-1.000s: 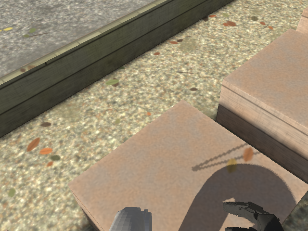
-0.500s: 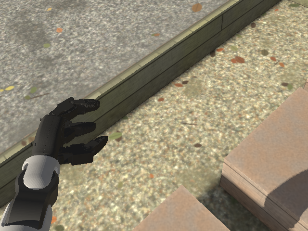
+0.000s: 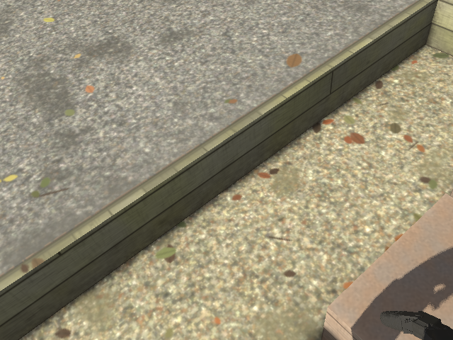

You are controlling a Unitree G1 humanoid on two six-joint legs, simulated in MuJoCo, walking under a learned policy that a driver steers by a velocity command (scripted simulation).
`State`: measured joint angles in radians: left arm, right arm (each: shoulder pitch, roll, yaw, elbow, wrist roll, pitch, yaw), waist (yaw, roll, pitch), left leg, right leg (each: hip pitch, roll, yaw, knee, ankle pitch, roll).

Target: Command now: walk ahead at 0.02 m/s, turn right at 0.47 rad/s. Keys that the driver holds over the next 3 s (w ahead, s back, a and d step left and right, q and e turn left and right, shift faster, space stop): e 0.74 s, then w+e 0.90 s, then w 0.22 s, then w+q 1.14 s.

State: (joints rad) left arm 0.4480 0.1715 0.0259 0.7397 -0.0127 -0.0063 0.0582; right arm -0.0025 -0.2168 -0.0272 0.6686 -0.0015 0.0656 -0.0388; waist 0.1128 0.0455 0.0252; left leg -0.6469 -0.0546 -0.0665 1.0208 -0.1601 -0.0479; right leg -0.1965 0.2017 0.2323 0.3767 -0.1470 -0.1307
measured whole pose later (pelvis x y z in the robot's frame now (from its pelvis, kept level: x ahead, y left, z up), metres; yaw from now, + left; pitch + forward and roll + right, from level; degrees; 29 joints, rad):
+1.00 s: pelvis +0.04 +0.05 -0.01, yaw -35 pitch +0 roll +0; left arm 0.33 0.23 0.03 0.67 0.02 0.02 -0.01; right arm 0.21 -0.32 -0.06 0.61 -0.02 0.02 -0.02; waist 0.04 0.04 -0.04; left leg -0.55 0.00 -0.02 0.98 -0.29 -0.04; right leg -0.21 0.10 0.11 0.46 -0.25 -0.07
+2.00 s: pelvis +0.28 -0.35 -0.07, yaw -60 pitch +1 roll +1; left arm 0.00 0.24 0.01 0.69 0.02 -0.01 -0.02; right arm 0.45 -0.21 0.00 0.93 0.04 -0.03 -0.01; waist -0.10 -0.05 0.11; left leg 0.10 0.08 -0.01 1.04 -0.48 0.02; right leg -0.72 0.05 -0.08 0.79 -0.08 -0.12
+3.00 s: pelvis +0.64 -0.77 -0.03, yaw -29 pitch -2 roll +1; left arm 0.32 0.23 0.03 0.71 0.06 -0.08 0.00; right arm 0.32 -0.27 -0.07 0.82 0.00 -0.06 0.00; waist 0.04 -0.03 -0.01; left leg -0.32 -0.21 -0.03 1.04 -0.32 0.17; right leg -0.33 0.00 -0.07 0.84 -0.32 -0.01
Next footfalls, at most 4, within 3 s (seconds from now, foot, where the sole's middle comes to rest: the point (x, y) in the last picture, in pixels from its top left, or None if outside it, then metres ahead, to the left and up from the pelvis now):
0.46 left None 0.15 0.13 -0.78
0.84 right None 0.02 -0.04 -0.78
1.22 left None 0.23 0.06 -0.78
1.92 right None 0.34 -0.58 -0.78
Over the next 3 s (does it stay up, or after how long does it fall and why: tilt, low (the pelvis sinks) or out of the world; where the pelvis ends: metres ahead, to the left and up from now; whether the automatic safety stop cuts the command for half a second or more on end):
stays up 0.64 -0.77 -0.03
